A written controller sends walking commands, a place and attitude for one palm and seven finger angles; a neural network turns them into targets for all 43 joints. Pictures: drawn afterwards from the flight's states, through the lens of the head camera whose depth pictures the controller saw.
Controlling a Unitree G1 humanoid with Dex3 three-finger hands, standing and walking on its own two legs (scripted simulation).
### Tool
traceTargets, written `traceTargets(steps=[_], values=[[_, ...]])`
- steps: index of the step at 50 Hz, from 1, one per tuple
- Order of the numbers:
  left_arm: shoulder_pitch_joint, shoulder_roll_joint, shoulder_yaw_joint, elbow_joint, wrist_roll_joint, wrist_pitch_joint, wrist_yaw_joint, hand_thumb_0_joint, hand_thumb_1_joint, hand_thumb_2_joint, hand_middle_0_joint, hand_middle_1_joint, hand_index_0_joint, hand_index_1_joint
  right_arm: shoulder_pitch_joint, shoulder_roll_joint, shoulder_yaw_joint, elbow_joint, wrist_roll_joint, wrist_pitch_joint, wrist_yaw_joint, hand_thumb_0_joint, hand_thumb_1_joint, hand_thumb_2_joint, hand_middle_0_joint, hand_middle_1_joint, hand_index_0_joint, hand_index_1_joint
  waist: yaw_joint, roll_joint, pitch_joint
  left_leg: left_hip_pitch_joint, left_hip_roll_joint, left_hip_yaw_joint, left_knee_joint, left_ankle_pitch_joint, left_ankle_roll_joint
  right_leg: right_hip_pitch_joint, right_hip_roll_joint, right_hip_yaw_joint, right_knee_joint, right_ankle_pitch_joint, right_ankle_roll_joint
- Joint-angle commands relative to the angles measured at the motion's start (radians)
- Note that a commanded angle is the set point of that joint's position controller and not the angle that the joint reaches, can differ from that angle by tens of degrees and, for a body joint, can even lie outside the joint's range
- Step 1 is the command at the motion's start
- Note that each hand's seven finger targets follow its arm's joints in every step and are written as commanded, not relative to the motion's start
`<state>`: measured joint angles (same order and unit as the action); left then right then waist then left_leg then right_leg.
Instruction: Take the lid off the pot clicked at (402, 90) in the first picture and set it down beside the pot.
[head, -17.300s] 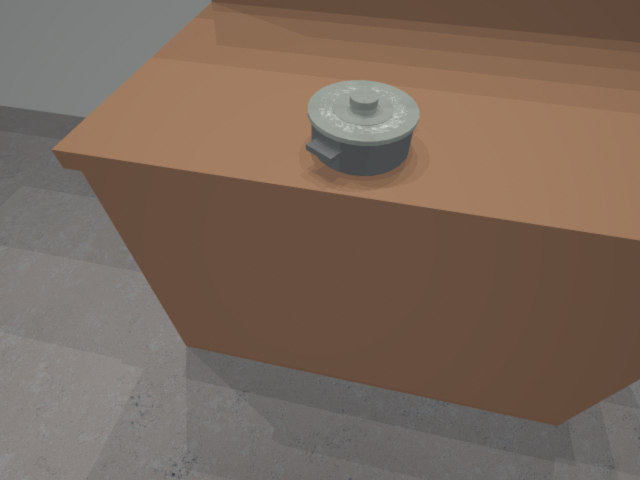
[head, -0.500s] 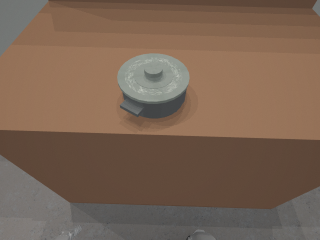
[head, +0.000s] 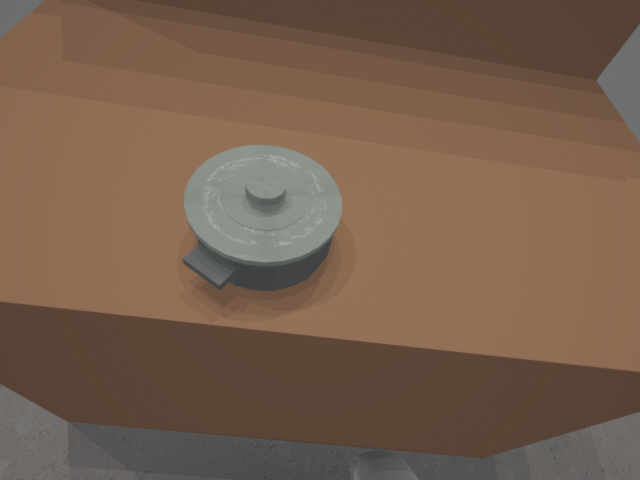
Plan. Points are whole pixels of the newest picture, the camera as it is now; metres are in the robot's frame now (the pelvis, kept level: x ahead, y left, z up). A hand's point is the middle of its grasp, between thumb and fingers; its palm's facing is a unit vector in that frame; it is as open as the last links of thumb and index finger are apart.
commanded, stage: shuffle to correct the standing spot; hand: left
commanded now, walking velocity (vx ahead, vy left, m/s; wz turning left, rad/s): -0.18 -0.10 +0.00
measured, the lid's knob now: (265, 187) +0.39 +0.11 +0.15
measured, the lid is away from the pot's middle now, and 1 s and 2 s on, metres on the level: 0.00 0.00 0.00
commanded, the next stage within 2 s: come to a stop and stand still in 1.48 s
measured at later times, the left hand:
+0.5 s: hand out of the picture +0.04 +0.08 -0.17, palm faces +0.01 -0.97 -0.23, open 7.4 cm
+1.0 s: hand out of the picture -0.14 +0.23 -0.18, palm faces +0.07 -0.96 -0.27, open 7.4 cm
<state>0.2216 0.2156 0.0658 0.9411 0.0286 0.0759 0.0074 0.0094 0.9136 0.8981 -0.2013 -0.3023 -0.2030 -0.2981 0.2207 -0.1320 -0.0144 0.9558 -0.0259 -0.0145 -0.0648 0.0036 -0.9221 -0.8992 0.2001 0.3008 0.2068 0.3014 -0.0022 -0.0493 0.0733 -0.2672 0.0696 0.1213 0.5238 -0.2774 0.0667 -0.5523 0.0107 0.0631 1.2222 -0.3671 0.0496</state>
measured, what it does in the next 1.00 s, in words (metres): walks backwards: right foot, then left foot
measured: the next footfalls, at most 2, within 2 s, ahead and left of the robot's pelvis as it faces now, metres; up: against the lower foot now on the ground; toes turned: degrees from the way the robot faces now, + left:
right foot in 0.26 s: +0.02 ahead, -0.21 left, +0.00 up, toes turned -2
left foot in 0.78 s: -0.12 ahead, +0.05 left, +0.00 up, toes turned +2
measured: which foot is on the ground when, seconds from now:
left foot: down 0.00-0.26, up 0.28-0.76, down 0.78-1.00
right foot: up 0.00-0.24, down 0.26-0.78, up 0.80-1.00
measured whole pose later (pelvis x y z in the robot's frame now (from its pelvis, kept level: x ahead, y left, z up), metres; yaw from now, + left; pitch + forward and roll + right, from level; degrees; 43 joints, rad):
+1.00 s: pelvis -0.15 +0.00 +0.00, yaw -1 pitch +2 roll -1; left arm 0.31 0.27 0.09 1.00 0.03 0.06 0.03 0.01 0.91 0.90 -0.20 -0.30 -0.20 -0.30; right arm 0.32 -0.16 -0.03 0.98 -0.03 0.03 -0.02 0.01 -0.91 -0.90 0.20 0.30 0.20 0.30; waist 0.02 -0.03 -0.03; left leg -0.22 -0.07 0.07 0.41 -0.24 0.11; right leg -0.54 0.00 0.01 1.12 -0.31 0.03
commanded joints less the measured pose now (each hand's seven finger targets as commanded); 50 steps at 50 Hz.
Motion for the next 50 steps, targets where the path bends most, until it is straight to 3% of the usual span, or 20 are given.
traceTargets(steps=[1,7,10,11,12,13,14,15,16,19,24,30,33,37,38,40,41,42,45,50], values=[[0.067,0.033,0.012,-0.044,-0.003,-0.006,0.003,0.0,0.9,0.9,-0.2,-0.3,-0.2,-0.3,0.086,-0.194,-0.06,-0.026,0.004,-0.002,0.003,0.0,-0.9,-0.9,0.2,0.3,0.2,0.3,-0.012,0.169,-0.099,0.134,0.217,-0.12,-0.142,0.739,0.063,-0.019,-0.022,-0.023,-0.061,0.024,0.022],[-0.013,0.033,0.0,-0.08,-0.006,-0.029,0.004,0.0,0.9,0.9,-0.2,-0.3,-0.2,-0.3,0.103,-0.224,-0.091,-0.021,-0.005,0.016,0.018,0.0,-0.9,-0.9,0.2,0.3,0.2,0.3,-0.054,0.301,-0.143,0.183,0.227,-0.143,-0.094,0.747,0.068,0.105,-0.029,-0.098,-0.452,-0.047,-0.006],[0.057,0.065,0.008,-0.058,-0.011,-0.051,0.005,0.0,0.9,0.9,-0.2,-0.3,-0.2,-0.3,0.077,-0.25,-0.107,-0.023,0.001,0.021,0.023,0.0,-0.9,-0.9,0.2,0.3,0.2,0.3,-0.017,0.28,-0.194,0.154,0.217,-0.164,-0.012,0.7,0.021,0.265,-0.024,-0.096,-0.729,0.108,-0.029],[0.094,0.098,0.015,-0.043,-0.008,-0.06,0.005,0.0,0.9,0.9,-0.2,-0.3,-0.2,-0.3,0.084,-0.238,-0.107,-0.022,0.008,0.022,0.027,0.0,-0.9,-0.9,0.2,0.3,0.2,0.3,-0.002,0.182,-0.228,0.102,0.17,-0.136,0.048,0.548,-0.023,0.367,-0.05,-0.073,-0.848,0.282,-0.03],[0.094,0.175,0.027,-0.038,0.005,-0.068,0.014,0.0,0.9,0.9,-0.2,-0.3,-0.2,-0.3,0.107,-0.176,-0.099,-0.022,0.018,0.026,0.033,0.0,-0.9,-0.9,0.2,0.3,0.2,0.3,-0.008,-0.064,-0.244,-0.06,0.073,-0.046,0.176,0.21,-0.074,0.49,-0.211,0.059,-0.832,0.655,-0.064],[0.104,0.217,0.036,-0.034,0.009,-0.067,0.023,0.0,0.9,0.9,-0.2,-0.3,-0.2,-0.3,0.068,-0.112,-0.079,-0.05,0.014,0.037,0.032,0.0,-0.9,-0.9,0.2,0.3,0.2,0.3,0.022,-0.306,-0.205,-0.242,-0.075,-0.015,0.357,-0.361,-0.105,0.512,-0.365,0.228,-0.796,1.013,-0.157],[0.113,0.195,0.024,-0.036,0.005,-0.065,0.027,0.0,0.9,0.9,-0.2,-0.3,-0.2,-0.3,0.056,-0.122,-0.082,-0.043,0.014,0.058,0.025,0.0,-0.9,-0.9,0.2,0.3,0.2,0.3,0.035,-0.249,-0.22,-0.232,-0.082,-0.13,0.53,-0.407,-0.095,0.433,-0.391,0.187,-0.787,0.989,-0.223],[0.076,0.17,0.022,-0.042,0.005,-0.064,0.029,0.0,0.9,0.9,-0.2,-0.3,-0.2,-0.3,0.055,-0.1,-0.083,-0.037,0.013,0.062,0.023,0.0,-0.9,-0.9,0.2,0.3,0.2,0.3,0.017,-0.196,-0.182,-0.265,-0.085,-0.154,0.601,-0.375,-0.089,0.414,-0.352,0.13,-0.774,0.993,-0.235],[0.041,0.162,0.027,-0.045,0.001,-0.066,0.033,0.0,0.9,0.9,-0.2,-0.3,-0.2,-0.3,0.058,-0.111,-0.08,-0.014,0.013,0.069,0.02,0.0,-0.9,-0.9,0.2,0.3,0.2,0.3,-0.002,-0.262,-0.187,-0.308,-0.088,-0.159,0.671,-0.349,-0.098,0.446,-0.301,0.126,-0.758,1.008,-0.224],[-0.002,0.118,0.015,-0.075,-0.011,-0.069,0.036,0.0,0.9,0.9,-0.2,-0.3,-0.2,-0.3,0.048,-0.138,-0.084,0.015,0.015,0.077,0.034,0.0,-0.9,-0.9,0.2,0.3,0.2,0.3,-0.013,-0.165,-0.143,-0.311,-0.087,-0.165,0.753,-0.191,-0.127,0.4,-0.253,0.079,-0.787,0.817,-0.206],[0.036,0.146,0.029,-0.075,-0.005,-0.074,0.05,0.0,0.9,0.9,-0.2,-0.3,-0.2,-0.3,-0.009,-0.131,-0.076,0.001,0.006,0.081,0.045,0.0,-0.9,-0.9,0.2,0.3,0.2,0.3,0.027,-0.079,-0.117,-0.308,-0.078,-0.18,0.639,-0.183,-0.143,0.415,-0.318,0.181,-0.837,0.611,-0.249],[0.048,0.198,0.048,-0.076,0.005,-0.067,0.051,0.0,0.9,0.9,-0.2,-0.3,-0.2,-0.3,-0.031,-0.123,-0.068,-0.033,0.009,0.075,0.058,0.0,-0.9,-0.9,0.2,0.3,0.2,0.3,0.058,-0.1,-0.136,-0.225,-0.073,-0.168,0.431,-0.23,-0.129,0.407,-0.365,0.258,-0.879,0.412,-0.269],[0.021,0.225,0.056,-0.086,0.011,-0.061,0.043,0.0,0.9,0.9,-0.2,-0.3,-0.2,-0.3,-0.004,-0.128,-0.069,-0.044,0.009,0.074,0.069,0.0,-0.9,-0.9,0.2,0.3,0.2,0.3,0.044,-0.106,-0.129,-0.11,-0.086,-0.142,0.306,-0.205,-0.111,0.296,-0.346,0.254,-0.93,0.199,-0.233],[-0.066,0.233,0.058,-0.105,0.007,-0.04,0.029,0.0,0.9,0.9,-0.2,-0.3,-0.2,-0.3,0.186,-0.131,-0.073,-0.005,0.016,0.059,0.076,0.0,-0.9,-0.9,0.2,0.3,0.2,0.3,-0.043,-0.117,-0.155,0.205,-0.115,-0.06,-0.055,-0.07,-0.084,0.114,-0.262,0.133,-0.925,-0.017,-0.113],[-0.068,0.206,0.051,-0.113,0.003,-0.032,0.024,0.0,0.9,0.9,-0.2,-0.3,-0.2,-0.3,0.221,-0.16,-0.079,-0.009,0.01,0.055,0.072,0.0,-0.9,-0.9,0.2,0.3,0.2,0.3,-0.059,-0.014,-0.158,0.26,-0.062,-0.103,-0.144,-0.11,-0.066,0.031,-0.205,0.066,-0.818,-0.106,-0.075],[-0.058,0.099,0.031,-0.13,0.001,-0.016,0.024,0.0,0.9,0.9,-0.2,-0.3,-0.2,-0.3,0.116,-0.286,-0.104,-0.081,-0.006,0.063,0.06,0.0,-0.9,-0.9,0.2,0.3,0.2,0.3,-0.054,0.427,-0.048,0.013,0.26,-0.508,-0.379,-0.373,0.071,-0.139,0.017,-0.12,-0.291,-0.224,-0.009],[-0.062,0.116,0.033,-0.106,-0.002,-0.009,0.033,0.0,0.9,0.9,-0.2,-0.3,-0.2,-0.3,0.033,-0.28,-0.095,-0.107,-0.009,0.065,0.057,0.0,-0.9,-0.9,0.2,0.3,0.2,0.3,-0.036,0.408,-0.019,-0.151,0.242,-0.515,-0.432,-0.412,0.095,-0.1,-0.011,-0.02,-0.165,-0.179,-0.025],[-0.043,0.129,0.041,-0.071,0.003,-0.008,0.033,0.0,0.9,0.9,-0.2,-0.3,-0.2,-0.3,-0.026,-0.224,-0.077,-0.105,-0.011,0.063,0.049,0.0,-0.9,-0.9,0.2,0.3,0.2,0.3,0.0,0.328,0.011,-0.207,0.172,-0.435,-0.421,-0.364,0.067,-0.069,-0.01,0.016,-0.085,-0.074,-0.034],[0.089,0.079,0.028,-0.007,0.005,-0.028,0.018,0.0,0.9,0.9,-0.2,-0.3,-0.2,-0.3,-0.051,-0.169,-0.056,-0.102,-0.003,0.03,0.042,0.0,-0.9,-0.9,0.2,0.3,0.2,0.3,0.061,0.089,-0.02,-0.108,0.092,-0.305,-0.348,-0.207,0.039,-0.038,-0.012,-0.039,-0.005,0.043,-0.028],[0.041,0.072,0.012,-0.003,0.002,-0.047,0.011,0.0,0.9,0.9,-0.2,-0.3,-0.2,-0.3,0.156,-0.13,-0.041,-0.014,0.006,-0.001,0.024,0.0,-0.9,-0.9,0.2,0.3,0.2,0.3,-0.024,0.123,-0.008,0.158,0.129,-0.398,-0.387,-0.185,0.037,-0.14,-0.048,-0.043,-0.155,0.058,-0.024]])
